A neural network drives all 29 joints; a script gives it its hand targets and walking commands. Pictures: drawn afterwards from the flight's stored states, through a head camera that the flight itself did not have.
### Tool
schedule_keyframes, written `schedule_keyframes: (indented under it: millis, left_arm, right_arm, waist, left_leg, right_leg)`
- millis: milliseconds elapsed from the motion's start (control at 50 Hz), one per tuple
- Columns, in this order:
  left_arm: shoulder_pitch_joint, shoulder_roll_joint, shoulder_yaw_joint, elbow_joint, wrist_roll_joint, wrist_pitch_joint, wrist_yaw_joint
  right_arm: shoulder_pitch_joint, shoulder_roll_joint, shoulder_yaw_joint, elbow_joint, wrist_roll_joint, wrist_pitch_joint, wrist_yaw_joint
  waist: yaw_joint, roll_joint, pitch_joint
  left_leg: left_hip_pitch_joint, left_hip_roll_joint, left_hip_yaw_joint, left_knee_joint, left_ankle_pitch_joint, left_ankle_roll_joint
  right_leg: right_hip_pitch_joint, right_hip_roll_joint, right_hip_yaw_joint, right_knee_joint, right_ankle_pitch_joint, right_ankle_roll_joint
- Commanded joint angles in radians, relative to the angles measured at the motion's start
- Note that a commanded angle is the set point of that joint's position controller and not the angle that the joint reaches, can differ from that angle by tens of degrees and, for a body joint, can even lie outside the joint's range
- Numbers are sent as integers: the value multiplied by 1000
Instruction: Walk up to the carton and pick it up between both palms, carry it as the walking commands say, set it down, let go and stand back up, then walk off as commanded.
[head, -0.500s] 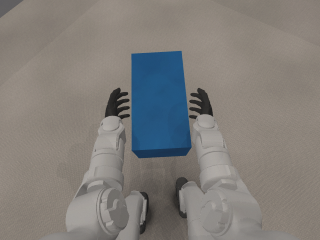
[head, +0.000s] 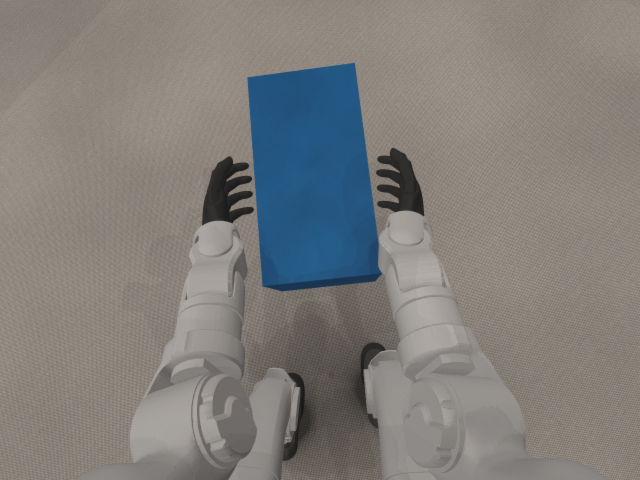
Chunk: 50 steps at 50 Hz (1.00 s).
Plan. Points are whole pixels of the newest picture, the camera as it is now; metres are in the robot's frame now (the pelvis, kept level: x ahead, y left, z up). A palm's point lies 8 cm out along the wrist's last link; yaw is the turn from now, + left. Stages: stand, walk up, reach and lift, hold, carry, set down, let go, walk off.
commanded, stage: set down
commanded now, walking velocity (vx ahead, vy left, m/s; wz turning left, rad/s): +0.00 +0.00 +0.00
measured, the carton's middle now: (315, 186) +0.49 +0.02 -0.16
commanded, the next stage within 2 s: none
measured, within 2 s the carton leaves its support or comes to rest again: neither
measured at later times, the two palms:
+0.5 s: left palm (228, 249) +0.40 +0.16 -0.17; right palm (380, 235) +0.41 -0.08 -0.18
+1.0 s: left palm (251, 245) +0.43 +0.15 -0.26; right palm (383, 233) +0.44 -0.09 -0.28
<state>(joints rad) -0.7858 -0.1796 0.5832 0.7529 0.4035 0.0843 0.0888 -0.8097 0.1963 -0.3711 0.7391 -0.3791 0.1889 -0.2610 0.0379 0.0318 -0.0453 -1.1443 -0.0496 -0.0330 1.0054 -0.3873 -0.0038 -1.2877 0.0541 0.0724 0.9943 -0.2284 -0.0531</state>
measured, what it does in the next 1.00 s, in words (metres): lowers itself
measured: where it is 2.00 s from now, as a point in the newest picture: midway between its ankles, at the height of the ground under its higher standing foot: (332, 415)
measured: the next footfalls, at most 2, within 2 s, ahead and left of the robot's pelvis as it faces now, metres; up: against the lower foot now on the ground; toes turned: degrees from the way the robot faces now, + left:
none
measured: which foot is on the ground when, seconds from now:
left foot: down 0.00-1.00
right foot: down 0.00-1.00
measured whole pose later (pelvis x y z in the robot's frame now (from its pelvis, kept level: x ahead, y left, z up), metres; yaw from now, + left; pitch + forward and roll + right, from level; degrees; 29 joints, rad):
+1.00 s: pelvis -0.03 +0.02 -0.15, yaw +3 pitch +42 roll +6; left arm -1.01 -0.16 0.56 0.69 0.28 0.19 0.17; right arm -1.07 0.07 -0.37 0.77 -0.33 0.26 -0.23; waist 0.04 0.03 -0.01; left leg -1.82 -0.09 -0.03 1.64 -0.57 -0.06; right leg -1.96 0.06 0.06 1.57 -0.35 -0.02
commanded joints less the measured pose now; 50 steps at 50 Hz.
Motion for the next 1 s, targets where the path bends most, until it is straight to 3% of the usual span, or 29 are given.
schedule_keyframes:
  millis: [0,20,40,60,80,100,220,300,360,400,440,460,480,560,580,600,620,660,680,700,720,740,760,780,840,880,920,940,980]
  left_arm:
    - [-404,-767,-460,28,-109,-32,-269]
    - [-371,-785,-468,52,-108,-36,-265]
    - [-412,-781,-466,35,-117,-30,-267]
    - [-461,-767,-496,-23,-138,-45,-255]
    - [-483,-811,-536,-38,-149,-40,-248]
    - [-481,-783,-507,-33,-148,-37,-248]
    - [-592,-816,-587,-76,-205,-23,-213]
    - [-737,-843,-643,-117,-260,-2,-190]
    - [-808,-818,-645,-119,-257,24,-171]
    - [-847,-854,-655,-117,-290,37,-171]
    - [-874,-827,-647,-102,-284,59,-160]
    - [-908,-817,-625,-106,-283,61,-159]
    - [-858,-805,-585,-46,-244,72,-156]
    - [-901,-788,-509,-2,-194,94,-167]
    - [-892,-761,-476,18,-185,96,-170]
    - [-897,-747,-470,20,-186,99,-173]
    - [-931,-731,-461,10,-185,96,-179]
    - [-937,-706,-431,3,-178,91,-186]
    - [-942,-715,-459,-5,-191,92,-189]
    - [-925,-666,-421,4,-175,86,-187]
    - [-945,-661,-418,10,-172,87,-189]
    - [-920,-662,-392,44,-166,85,-191]
    - [-947,-653,-422,5,-174,79,-192]
    - [-978,-662,-452,-31,-209,77,-195]
    - [-996,-678,-472,-35,-230,75,-202]
    - [-975,-684,-476,-45,-238,75,-192]
    - [-957,-710,-504,-37,-249,73,-191]
    - [-952,-724,-517,-43,-250,73,-191]
    - [-1021,-736,-564,-124,-301,64,-192]
  right_arm:
    - [-358,969,477,26,57,-98,259]
    - [-410,947,484,2,71,-106,259]
    - [-406,922,464,-1,56,-106,258]
    - [-426,933,480,7,67,-107,259]
    - [-443,919,481,-12,66,-109,258]
    - [-443,903,495,4,78,-104,258]
    - [-547,890,544,-44,106,-98,245]
    - [-643,821,519,-67,107,-89,240]
    - [-715,820,513,-33,108,-62,251]
    - [-757,800,519,-72,110,-52,243]
    - [-804,810,492,-45,131,-34,252]
    - [-840,819,492,-52,136,-26,254]
    - [-810,828,458,11,119,-18,253]
    - [-786,799,348,124,56,20,267]
    - [-831,819,367,101,67,26,263]
    - [-872,803,373,73,85,22,273]
    - [-845,799,339,117,70,26,266]
    - [-828,827,329,151,66,34,266]
    - [-838,791,329,127,63,27,270]
    - [-857,809,340,153,76,34,272]
    - [-864,806,327,155,79,34,273]
    - [-848,825,345,154,81,35,266]
    - [-866,821,359,119,95,28,266]
    - [-898,796,369,80,98,22,259]
    - [-940,799,394,37,126,11,251]
    - [-958,827,434,13,150,12,248]
    - [-961,798,447,8,157,8,243]
    - [-983,802,462,-12,163,-1,246]
    - [-978,811,473,-9,172,2,247]
  waist:
    - [96,-171,-874]
    - [104,-154,-916]
    - [70,-162,-905]
    - [89,-163,-938]
    - [47,-146,-960]
    - [68,-143,-940]
    - [51,-111,-1016]
    - [-16,-78,-992]
    - [-3,-50,-974]
    - [-36,-74,-1026]
    - [-12,-51,-957]
    - [-13,-90,-958]
    - [18,-79,-897]
    - [-9,-80,-852]
    - [14,-131,-837]
    - [34,-122,-846]
    - [5,-112,-855]
    - [26,-160,-807]
    - [24,-114,-852]
    - [69,-169,-812]
    - [56,-164,-823]
    - [79,-210,-831]
    - [82,-189,-876]
    - [49,-202,-886]
    - [63,-177,-929]
    - [100,-213,-972]
    - [77,-193,-1031]
    - [93,-197,-1038]
    - [55,-203,-1095]
  left_leg:
    - [-202,-93,-30,62,181,36]
    - [-180,-98,-24,61,191,37]
    - [-199,-100,-29,84,182,32]
    - [-189,-100,-25,96,172,31]
    - [-187,-102,-28,109,175,24]
    - [-201,-106,-14,118,172,19]
    - [-240,-119,-3,216,142,-4]
    - [-245,-126,0,263,62,-15]
    - [-290,-131,12,292,7,-26]
    - [-284,-138,19,329,4,-35]
    - [-288,-133,13,328,-31,-28]
    - [-301,-132,22,344,-60,-22]
    - [-332,-133,29,343,-78,-18]
    - [-415,-135,47,376,-132,-21]
    - [-443,-134,52,401,-144,-10]
    - [-470,-131,54,409,-114,-17]
    - [-490,-133,70,432,-141,-16]
    - [-548,-129,72,433,-130,-8]
    - [-534,-133,74,442,-122,-18]
    - [-568,-131,74,457,-115,-3]
    - [-565,-132,79,466,-130,-10]
    - [-613,-131,88,503,-113,-12]
    - [-621,-127,80,501,-96,-12]
    - [-625,-130,77,512,-85,-11]
    - [-656,-136,83,542,-67,-10]
    - [-644,-137,90,545,-58,-13]
    - [-646,-137,90,572,-40,-22]
    - [-637,-140,86,573,-12,-16]
    - [-647,-148,82,595,18,-17]
  right_leg:
    - [792,41,149,69,286,66]
    - [794,45,131,82,287,69]
    - [728,53,115,102,273,67]
    - [708,59,104,132,246,64]
    - [696,61,97,129,243,57]
    - [677,62,97,139,247,59]
    - [568,76,62,251,193,55]
    - [449,97,25,310,88,33]
    - [414,102,16,350,41,28]
    - [420,114,8,368,27,27]
    - [358,112,-6,394,-4,27]
    - [352,119,-9,392,-49,33]
    - [317,111,-11,402,-70,35]
    - [300,109,1,407,-138,37]
    - [312,111,8,402,-179,47]
    - [292,110,2,431,-130,56]
    - [315,111,21,414,-174,51]
    - [314,111,19,425,-145,61]
    - [327,106,24,437,-134,57]
    - [293,103,30,445,-135,71]
    - [290,108,29,446,-167,71]
    - [329,103,67,437,-194,76]
    - [333,103,60,464,-148,83]
    - [328,107,49,480,-118,79]
    - [333,109,53,513,-58,78]
    - [381,109,51,523,-32,87]
    - [380,111,37,561,-6,86]
    - [359,115,20,577,48,87]
    - [385,122,18,609,128,74]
